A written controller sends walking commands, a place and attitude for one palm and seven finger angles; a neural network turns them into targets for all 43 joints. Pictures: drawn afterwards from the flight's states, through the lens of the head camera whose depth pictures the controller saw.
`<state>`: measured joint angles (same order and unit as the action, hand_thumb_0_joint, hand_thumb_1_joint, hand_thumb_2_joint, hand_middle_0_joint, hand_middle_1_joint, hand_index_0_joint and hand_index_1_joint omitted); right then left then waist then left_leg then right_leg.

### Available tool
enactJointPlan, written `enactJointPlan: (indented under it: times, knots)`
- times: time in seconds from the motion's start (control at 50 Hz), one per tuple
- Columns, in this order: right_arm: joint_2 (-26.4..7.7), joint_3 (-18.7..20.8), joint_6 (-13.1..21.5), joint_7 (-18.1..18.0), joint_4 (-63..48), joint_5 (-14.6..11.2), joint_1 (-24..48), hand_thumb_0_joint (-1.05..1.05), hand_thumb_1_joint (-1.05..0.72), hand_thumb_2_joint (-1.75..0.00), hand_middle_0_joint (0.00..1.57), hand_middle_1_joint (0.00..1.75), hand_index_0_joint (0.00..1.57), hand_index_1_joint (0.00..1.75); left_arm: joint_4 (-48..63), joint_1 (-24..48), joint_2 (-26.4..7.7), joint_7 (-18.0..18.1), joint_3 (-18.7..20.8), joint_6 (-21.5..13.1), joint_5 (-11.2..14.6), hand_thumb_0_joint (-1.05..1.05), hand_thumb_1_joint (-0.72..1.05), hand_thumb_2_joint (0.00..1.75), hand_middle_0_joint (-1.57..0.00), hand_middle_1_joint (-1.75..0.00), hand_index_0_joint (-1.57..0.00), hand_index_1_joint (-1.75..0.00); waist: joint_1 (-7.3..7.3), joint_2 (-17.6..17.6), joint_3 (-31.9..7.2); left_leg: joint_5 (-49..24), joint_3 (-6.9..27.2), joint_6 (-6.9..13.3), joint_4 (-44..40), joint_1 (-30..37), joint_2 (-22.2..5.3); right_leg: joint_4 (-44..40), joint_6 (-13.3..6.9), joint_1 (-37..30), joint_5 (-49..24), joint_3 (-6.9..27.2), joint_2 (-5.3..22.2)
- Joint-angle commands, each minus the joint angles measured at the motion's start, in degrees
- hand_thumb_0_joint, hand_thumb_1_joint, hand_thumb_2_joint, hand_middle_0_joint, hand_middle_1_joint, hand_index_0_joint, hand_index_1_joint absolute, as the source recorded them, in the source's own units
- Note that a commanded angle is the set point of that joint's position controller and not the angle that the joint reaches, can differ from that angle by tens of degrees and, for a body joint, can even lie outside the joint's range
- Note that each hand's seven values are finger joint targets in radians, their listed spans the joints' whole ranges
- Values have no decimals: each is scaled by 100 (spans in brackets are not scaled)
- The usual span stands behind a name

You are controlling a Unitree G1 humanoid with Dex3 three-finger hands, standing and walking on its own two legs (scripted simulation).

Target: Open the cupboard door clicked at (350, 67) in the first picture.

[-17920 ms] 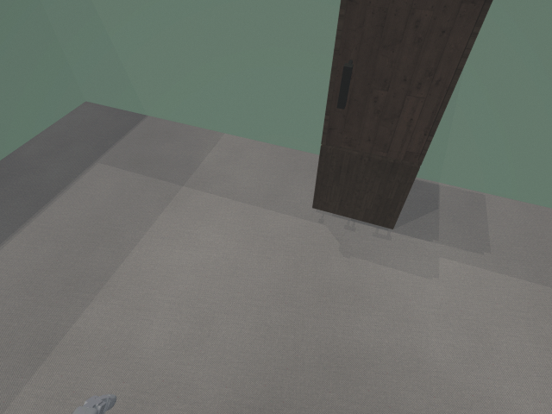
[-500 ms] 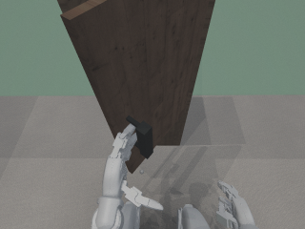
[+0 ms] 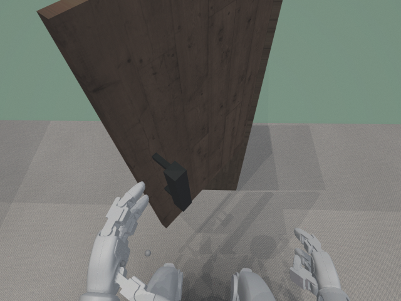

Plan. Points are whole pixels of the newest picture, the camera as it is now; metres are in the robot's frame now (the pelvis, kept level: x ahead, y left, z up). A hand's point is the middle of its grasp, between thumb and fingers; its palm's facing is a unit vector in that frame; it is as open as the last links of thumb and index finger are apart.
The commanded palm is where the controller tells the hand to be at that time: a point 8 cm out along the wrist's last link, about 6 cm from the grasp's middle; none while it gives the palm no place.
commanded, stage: slide the hand sideways off the handle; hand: left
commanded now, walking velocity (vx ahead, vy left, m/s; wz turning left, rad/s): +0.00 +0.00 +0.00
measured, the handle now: (171, 182) +0.33 +0.08 +0.04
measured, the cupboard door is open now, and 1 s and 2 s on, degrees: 51 51 51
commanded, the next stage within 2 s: draw the hand back to the body in 0.08 s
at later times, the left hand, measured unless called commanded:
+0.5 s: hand (85, 254) +0.19 +0.17 +0.12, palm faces +0.04 -1.00 -0.03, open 16.3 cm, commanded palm +0.15 +0.22 +0.12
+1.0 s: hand out of the picture +0.20 +0.25 +0.18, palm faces +0.23 -0.90 -0.36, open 13.7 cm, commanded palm +0.16 +0.30 +0.22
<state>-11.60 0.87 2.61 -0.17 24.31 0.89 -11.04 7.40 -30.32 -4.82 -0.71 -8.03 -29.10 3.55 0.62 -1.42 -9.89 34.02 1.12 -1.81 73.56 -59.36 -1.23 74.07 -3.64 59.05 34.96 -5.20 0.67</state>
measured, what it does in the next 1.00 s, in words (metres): rises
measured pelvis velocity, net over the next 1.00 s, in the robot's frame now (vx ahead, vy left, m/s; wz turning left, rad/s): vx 0.02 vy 0.05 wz -0.01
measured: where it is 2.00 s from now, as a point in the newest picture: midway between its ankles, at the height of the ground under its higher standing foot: outside the picture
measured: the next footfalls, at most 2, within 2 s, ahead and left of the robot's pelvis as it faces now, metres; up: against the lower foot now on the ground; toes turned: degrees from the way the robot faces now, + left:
none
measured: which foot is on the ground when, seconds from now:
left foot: down 0.00-1.00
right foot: down 0.00-1.00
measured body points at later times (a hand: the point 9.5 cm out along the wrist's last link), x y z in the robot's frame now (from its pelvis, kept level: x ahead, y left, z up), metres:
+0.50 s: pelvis +0.00 +0.02 +0.03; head +0.04 +0.01 +0.48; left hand +0.18 +0.22 +0.12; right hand +0.18 -0.20 -0.05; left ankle +0.01 +0.14 -0.62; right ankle +0.01 -0.08 -0.62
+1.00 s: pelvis +0.02 +0.05 +0.09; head +0.01 +0.04 +0.54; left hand +0.18 +0.30 +0.20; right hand +0.19 -0.17 +0.02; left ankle +0.01 +0.14 -0.62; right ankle +0.01 -0.08 -0.62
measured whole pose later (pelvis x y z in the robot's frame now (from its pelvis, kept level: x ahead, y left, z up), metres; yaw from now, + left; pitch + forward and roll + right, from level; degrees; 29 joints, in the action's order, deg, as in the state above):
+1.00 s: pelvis +0.02 +0.05 +0.09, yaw -1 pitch +4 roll -2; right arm -12.2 -3.8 2.3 -6.5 25.1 -1.4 -16.8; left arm 25.4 -36.6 -17.9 7.6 5.7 -0.4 2.4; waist 2.0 -3.8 -6.0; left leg 24.6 -0.8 2.2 46.1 -25.3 0.1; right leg 42.7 0.8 23.5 22.9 -3.4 1.0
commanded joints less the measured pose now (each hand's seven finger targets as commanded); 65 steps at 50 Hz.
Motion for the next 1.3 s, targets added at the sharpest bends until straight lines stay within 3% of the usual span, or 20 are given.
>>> enactJointPlan:
  times: [0.0,0.08,0.12,0.16,0.2,0.26,0.28,0.36,0.46,0.58,0.66,0.68,0.7,0.74,0.82,0.94,1.0,1.08,1.2,1.28]
  knots:
    - [-439,252,279,-118,-845,-83,188,0,-90,-90,20,30,20,30,1171,-690,-393,-127,717,-344,311,0,-50,30,-15,-30,-15,-30,37,644,-1557,-1605,-48,226,-561,325,309,-1322,380,-2032,-2926,912,121]
    - [-526,213,382,-185,-803,-75,189,0,-90,-90,20,30,20,30,1325,-139,-292,-442,356,-478,390,0,-50,30,-15,-30,-15,-30,-229,541,-1182,-1329,13,277,-381,141,289,-1357,377,-1524,-2295,920,121]
    - [-585,209,459,-217,-764,-68,141,0,-90,-90,20,30,20,30,1334,5,-361,-606,378,-557,489,0,-50,30,-15,-30,-15,-30,-276,563,-1198,-1184,44,292,-257,55,278,-1359,367,-1353,-1945,957,114]
    - [-632,217,506,-247,-786,-62,127,0,-90,-90,20,30,20,30,1406,85,-383,-719,338,-574,526,0,-50,30,-15,-30,-15,-30,-259,511,-1349,-1224,71,316,-223,103,260,-1262,316,-1247,-1767,895,72]
    - [-637,248,483,-271,-902,-88,107,0,-90,-90,20,30,20,30,1873,-108,-783,-717,742,-484,617,0,-50,30,-15,-30,-15,-30,-40,244,-1775,-1337,20,311,-402,404,254,-1323,281,-1527,-1744,898,60]
    - [-586,266,348,-311,-1059,-170,61,0,-90,-90,20,30,20,30,2319,-441,-1167,-549,1199,-55,653,0,-50,30,-15,-30,-15,-30,184,5,-2013,-1617,-4,322,-839,907,260,-1471,232,-1961,-1883,730,-20]
    - [-546,243,295,-311,-1134,-197,68,0,-90,-90,20,30,20,30,2376,-634,-1014,-500,1145,120,673,0,-50,30,-15,-30,-15,-30,209,-56,-1886,-1679,-31,319,-1004,1054,278,-1561,231,-2062,-1947,656,-35]
    - [-557,192,171,-362,-1218,-305,45,0,-90,-90,20,30,20,30,2163,-760,-717,-365,1037,748,772,0,-50,30,-15,-30,-15,-30,5,478,-1162,-1419,40,330,-1443,1252,265,-2068,304,-2144,-1599,439,-114]
    - [-698,124,265,-450,-1166,-291,-15,0,-90,-90,20,30,20,30,2112,-606,-788,-499,926,838,766,0,-50,30,-15,-30,-15,-30,-177,558,-519,-1196,140,348,-1786,1512,225,-2329,304,-2003,-1259,253,-151]
    - [-674,39,416,-413,-1245,-295,-84,0,-90,-90,20,30,20,30,2754,-557,-1177,-527,1249,691,782,0,-47,32,-15,-30,-15,-30,13,-427,-444,-1193,215,286,-2319,2164,188,-2389,194,-2126,-1154,73,-190]
    - [-667,30,455,-394,-1214,-336,-89,0,-90,-90,20,30,20,30,2933,-703,-1334,-504,1628,808,950,0,-32,37,-16,-30,-16,-30,123,-417,-573,-1597,276,232,-2551,2475,127,-2445,180,-2461,-1516,-29,-249]
    - [-674,38,304,-564,-1250,-306,-136,0,-90,-90,20,30,20,30,3062,-1069,-2129,71,1668,1394,123,0,-29,39,-16,-30,-16,-30,328,-502,-766,-1866,205,263,-2901,2735,-5,-2739,126,-2782,-1669,337,-31]
    - [-561,-10,248,-626,-1325,-289,-185,0,-90,-90,20,30,20,30,3265,-1142,-1649,301,1424,1721,68,0,-26,40,-16,-30,-16,-30,166,-458,-514,-1931,149,271,-2952,2812,12,-2875,165,-2798,-1737,278,-14]
    - [-578,-33,196,-643,-1225,-279,-212,0,-90,-90,20,30,20,30,3209,-1054,-1437,496,1269,2064,-25,0,-18,43,-16,-30,-16,-30,81,-455,-162,-2072,153,268,-3028,2873,-13,-3022,202,-2878,-1829,230,-3]
    - [-634,-89,129,-694,-1089,-260,-116,0,-90,-90,20,30,20,30,3000,-734,-1710,776,1579,2401,-144,0,-5,50,-17,-30,-17,-30,55,46,173,-2044,152,305,-3318,3181,-47,-3445,234,-3179,-1871,184,-36]
    - [-654,-193,335,-730,-837,-231,26,0,-90,-90,20,30,20,30,3202,-325,-2066,980,2057,2469,-162,0,17,58,-17,-30,-17,-30,150,-131,118,-2272,166,294,-3841,3834,-43,-3874,217,-3843,-2074,196,-3]
    - [-654,-225,489,-699,-641,-218,87,0,-90,-90,20,30,20,30,3270,-187,-2111,1012,2179,2470,-166,0,27,63,-18,-30,-18,-30,175,-488,225,-2781,164,256,-4046,4137,-52,-4058,215,-4115,-2395,201,16]
    - [-678,-214,584,-646,-445,-206,241,0,-90,-90,20,30,20,30,3068,-97,-2182,1004,2463,2469,-116,0,41,69,-18,-30,-18,-30,210,-111,493,-3034,129,231,-4337,4328,-69,-4359,228,-4462,-2644,176,-9]
    - [-699,-166,663,-574,-192,-169,403,0,-90,-90,20,30,20,30,3016,222,-2402,968,2990,2344,-62,0,62,78,-19,-30,-19,-30,288,-124,501,-3379,44,212,-4705,4746,-79,-4716,227,-4945,-2975,199,-26]
    - [-704,-161,717,-532,-49,-146,523,0,-90,-90,20,30,20,30,3091,576,-2536,965,3266,2252,-27,0,76,84,-19,-30,-19,-30,303,-434,635,-3417,11,189,-4919,4901,-69,-4930,212,-5147,-3038,226,-21]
